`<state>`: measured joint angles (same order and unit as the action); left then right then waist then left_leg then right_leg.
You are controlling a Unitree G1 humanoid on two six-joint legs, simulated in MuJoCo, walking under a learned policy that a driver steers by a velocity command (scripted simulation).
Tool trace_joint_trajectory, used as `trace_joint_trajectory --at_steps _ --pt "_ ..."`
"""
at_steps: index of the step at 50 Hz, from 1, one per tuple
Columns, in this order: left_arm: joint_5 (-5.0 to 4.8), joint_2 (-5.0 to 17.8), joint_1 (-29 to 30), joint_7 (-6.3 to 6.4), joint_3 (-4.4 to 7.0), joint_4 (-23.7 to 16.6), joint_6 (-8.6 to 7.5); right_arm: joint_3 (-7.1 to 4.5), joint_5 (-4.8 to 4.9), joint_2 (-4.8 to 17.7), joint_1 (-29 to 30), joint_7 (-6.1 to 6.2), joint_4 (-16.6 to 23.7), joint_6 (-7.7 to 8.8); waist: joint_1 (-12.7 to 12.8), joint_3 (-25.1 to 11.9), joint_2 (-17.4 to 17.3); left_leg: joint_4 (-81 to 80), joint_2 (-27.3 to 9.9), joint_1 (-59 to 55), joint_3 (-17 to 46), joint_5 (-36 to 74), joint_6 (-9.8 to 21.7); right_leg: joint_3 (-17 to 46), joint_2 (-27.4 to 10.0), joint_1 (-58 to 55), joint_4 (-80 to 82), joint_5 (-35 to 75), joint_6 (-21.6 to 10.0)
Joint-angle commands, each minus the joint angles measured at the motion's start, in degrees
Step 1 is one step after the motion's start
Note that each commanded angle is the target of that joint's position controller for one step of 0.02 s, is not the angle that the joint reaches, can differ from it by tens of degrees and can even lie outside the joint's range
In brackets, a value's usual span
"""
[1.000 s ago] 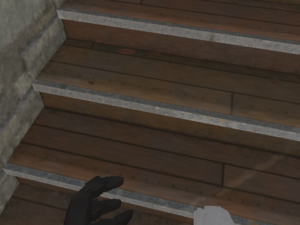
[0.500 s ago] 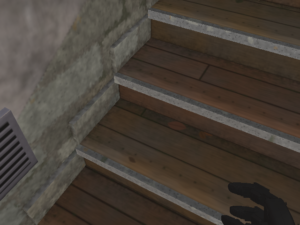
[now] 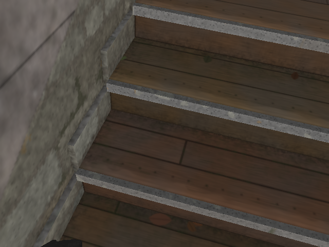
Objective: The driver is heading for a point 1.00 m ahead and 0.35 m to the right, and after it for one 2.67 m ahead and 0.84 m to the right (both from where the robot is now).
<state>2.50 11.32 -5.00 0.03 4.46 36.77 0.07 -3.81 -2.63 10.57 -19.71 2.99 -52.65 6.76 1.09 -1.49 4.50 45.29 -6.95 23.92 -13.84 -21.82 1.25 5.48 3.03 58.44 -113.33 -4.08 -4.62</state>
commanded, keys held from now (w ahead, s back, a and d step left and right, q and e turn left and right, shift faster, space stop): w+e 0.72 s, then w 0.24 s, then no key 0.04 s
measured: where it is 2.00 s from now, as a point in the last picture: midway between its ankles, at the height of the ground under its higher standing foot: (274, 108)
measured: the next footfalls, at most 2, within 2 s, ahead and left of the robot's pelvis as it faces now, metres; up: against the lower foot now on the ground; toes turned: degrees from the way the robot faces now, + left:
right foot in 0.34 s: +0.36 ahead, -0.17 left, +0.16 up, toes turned -14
left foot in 0.88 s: +0.68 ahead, -0.15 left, +0.31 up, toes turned -25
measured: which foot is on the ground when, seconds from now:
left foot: down 0.00-0.36, up 0.38-0.86, down 0.88-1.00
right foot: up 0.00-0.32, down 0.34-0.90, up 0.92-1.00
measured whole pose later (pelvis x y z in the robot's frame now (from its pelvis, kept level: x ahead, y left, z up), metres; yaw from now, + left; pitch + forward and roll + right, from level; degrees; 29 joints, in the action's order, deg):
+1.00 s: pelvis +0.57 -0.18 +0.27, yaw -29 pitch +2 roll +3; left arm 3.4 12.0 -17.3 -0.7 5.9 43.1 -4.5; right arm -2.7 -0.6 10.6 -9.1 1.1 -43.5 2.6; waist 1.2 -2.6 2.5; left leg 59.7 3.1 35.4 -8.6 -27.0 6.2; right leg 10.5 10.0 30.0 -92.1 -6.8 -6.2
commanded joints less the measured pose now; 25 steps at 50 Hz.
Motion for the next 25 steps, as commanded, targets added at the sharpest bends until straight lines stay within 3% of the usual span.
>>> trace_joint_trajectory --at_steps 1,3,4,5,6,7,8,10,11,12,13,14,15,16,17,18,19,20,21,22,23,24,25 --pt "0.9 -2.3 -0.4 1.24 -0.64 -3.2 2.86 0.18 0.26 3.7 0.6 0.08 2.4 3.21 1.9 3.0 -7.4 -24.7 -14.6 0.4 11.9 12.6 3.6 0.8 0.8 5.1 -6.5 1.3 0.4" --pt "1.32 -4.1 3.1 1.56 -1.14 -4.6 3.82 -0.02 1.06 3.9 -3.5 -0.04 1.9 2.73 0.9 2.3 -7.2 -24.7 -14.8 -9.6 12.2 11.5 3.8 1.9 0.8 15.4 -15.3 -3.4 0.0" --pt "1.08 -5.9 3.3 1.28 -2.16 -5.9 3.47 0.31 2.67 4.9 -2.2 -0.86 1.5 3.08 2.4 4.0 -15.1 -30.2 -11.6 -9.3 11.5 -8.3 5.0 1.0 -0.1 19.2 -13.2 -7.3 -1.2" --pt "1.15 -4.4 9.2 1.27 -1.9 -8.0 3.34 -0.15 2.01 4.9 -3.1 -1.12 1.4 3.46 0.1 5.4 -14.5 -32.8 -13.0 -12.3 12.0 -13.0 5.3 0.6 -0.4 22.3 -12.4 -9.2 -1.5" --pt "1.96 -3.0 15.1 1.18 -1.59 -10.3 3.89 0.12 1.85 4.7 -6.0 -0.38 1.0 3.82 -1.0 8.9 -10.6 -33.8 -13.3 -14.6 12.2 -13.9 4.8 0.4 -0.5 26.6 -9.8 -12.3 -1.2" --pt "1.91 -3.6 16.5 1.49 -1.74 -11.5 3.71 0.05 1.41 4.5 -7.7 -0.02 0.6 3.77 -0.9 8.7 -7.6 -34.1 -14.0 -17.4 11.7 -9.2 4.2 0.4 -2.2 27.6 -7.4 -12.4 -1.2" --pt "1.13 -4.0 19.2 1.55 -2.35 -12.7 3.21 -0.37 0.81 5.5 -9.5 0.14 0.1 3.47 -1.6 8.7 -6.9 -35.5 -11.4 -19.7 8.5 -7.3 3.1 -2.9 -3.2 26.9 1.2 -14.2 -0.8" --pt "1.37 -3.3 20.2 1.19 -1.91 -14.1 3.74 -1.34 0.72 8.2 -11.3 1.05 -0.6 3.85 -1.7 7.0 -9.6 -38.1 -13.0 -25.3 7.5 -2.7 4.5 -3.0 -6.3 26.0 5.8 -13.6 -0.9" --pt "0.35 -4.0 19.7 -0.96 -3.13 -14.8 4.14 -1.32 1.58 9.9 -11.1 1.92 -0.5 2.97 -1.1 5.4 -11.8 -43.1 -13.2 -27.1 4.4 0.5 5.4 -8.0 -10.5 21.1 18.1 -17.3 -2.5" --pt "-0.29 -3.0 19.1 -1.53 -2.85 -13.8 4.33 -1.13 2.44 8.8 -10.0 2.25 0.0 2.86 -1.6 6.8 -10.3 -44.6 -12.0 -25.5 2.0 6.1 5.9 -9.3 -10.8 14.7 25.1 -18.2 -2.6" --pt "-0.28 -4.4 16.7 -1.97 -3.32 -12.0 4.42 -1.06 1.95 10.2 -9.1 1.97 1.4 2.0 -3.4 3.8 -9.9 -44.3 -11.7 -25.7 -1.9 20.4 6.7 -15.8 -8.2 4.2 29.5 -23.5 -3.8" --pt "-0.13 -7.0 13.2 -1.41 -3.83 -10.7 4.13 -0.92 2.58 9.9 -8.0 1.96 1.7 1.63 -1.3 2.2 -10.4 -39.0 -11.6 -24.4 -5.1 44.1 6.2 -18.1 -6.1 -5.7 31.8 -26.3 -5.6" --pt "-1.36 -6.2 8.7 -0.94 -3.39 -9.2 3.71 -1.26 3.08 12.3 -7.7 1.78 1.9 0.85 1.0 -1.3 -10.0 -31.3 -11.2 -25.5 -6.2 70.3 6.6 -20.2 -1.7 -15.1 39.0 -29.7 -6.6" --pt "-2.36 -4.1 0.8 -0.24 -2.27 -7.5 3.53 -1.49 2.99 14.2 -7.4 0.86 3.1 0.42 3.8 -6.5 -15.0 -19.9 -13.2 -27.0 -4.0 91.1 6.9 -19.8 2.6 -24.7 43.2 -31.1 -7.0" --pt "-1.97 0.3 -10.5 -0.1 -0.5 -4.9 3.04 -2.08 4.69 16.8 -2.8 -1.62 5.4 0.41 9.5 -13.4 -18.0 -3.7 -12.4 -25.5 -3.2 99.3 5.6 -15.8 5.3 -37.0 50.4 -27.6 -8.9" --pt "-1.34 6.6 -13.8 0.05 1.8 -3.0 2.48 -1.9 5.42 16.1 0.7 -3.19 9.5 0.33 10.2 -14.9 -11.4 16.5 -7.8 -7.7 -2.5 76.4 2.7 0.8 0.9 -46.5 64.1 -35.7 -11.0" --pt "-1.41 14.4 -12.3 -0.74 4.78 -3.9 2.86 -1.53 3.88 10.2 9.3 -4.49 18.1 1.12 9.0 -12.3 9.2 42.1 6.5 17.6 5.8 14.2 -0.5 37.9 -11.1 -50.4 86.7 -54.5 -16.0" --pt "-0.83 14.7 -6.1 -0.86 4.83 -6.7 2.66 -0.44 0.45 4.6 11.3 -5.25 20.4 1.18 5.6 -15.7 2.1 59.1 5.4 22.8 19.1 12.3 0.3 46.3 -12.4 -48.2 93.1 -56.0 -13.4" --pt "-0.19 12.6 -3.9 -0.44 3.84 -6.0 1.91 0.69 -0.69 0.8 10.6 -4.75 22.2 0.58 2.4 -15.5 1.5 68.6 5.3 25.7 21.2 15.8 0.9 47.1 -13.7 -45.1 93.5 -53.6 -12.6" --pt "0.2 9.8 -5.6 0.14 3.08 -2.1 0.28 1.46 -1.32 -1.9 10.9 -3.36 23.2 0.36 -0.4 -9.5 -1.4 69.6 3.8 28.2 20.2 21.0 1.5 41.2 -12.4 -40.4 91.7 -40.2 -9.6" --pt "-0.56 7.6 -7.6 0.7 2.6 1.3 -1.05 2.01 -2.36 -2.2 12.5 -2.3 23.0 0.06 -0.4 -6.4 -3.6 72.9 4.5 32.2 18.6 21.1 1.8 33.1 -9.6 -38.6 88.3 -26.7 -10.0" --pt "-0.1 5.9 -8.0 0.43 1.91 3.5 -2.21 2.89 -2.28 -3.9 10.5 -1.68 22.8 -0.41 -2.3 -6.3 -1.0 79.7 5.3 36.0 18.6 19.3 2.4 29.5 -9.2 -39.3 87.4 -18.3 -10.6" --pt "0.24 2.9 -10.2 0.34 0.95 6.9 -2.58 3.45 -1.09 -3.6 10.8 -1.15 22.8 -0.59 -2.3 -4.7 -3.2 83.9 5.2 40.6 18.3 17.2 2.6 28.7 -8.7 -39.0 88.1 -19.0 -10.5"
Velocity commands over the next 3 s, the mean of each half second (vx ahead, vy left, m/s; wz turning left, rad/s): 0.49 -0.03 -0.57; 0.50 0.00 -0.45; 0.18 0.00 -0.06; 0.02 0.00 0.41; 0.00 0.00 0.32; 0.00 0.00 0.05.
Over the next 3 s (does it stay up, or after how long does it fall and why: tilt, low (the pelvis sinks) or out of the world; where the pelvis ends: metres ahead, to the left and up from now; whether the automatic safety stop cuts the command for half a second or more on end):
stays up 0.88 -0.39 0.51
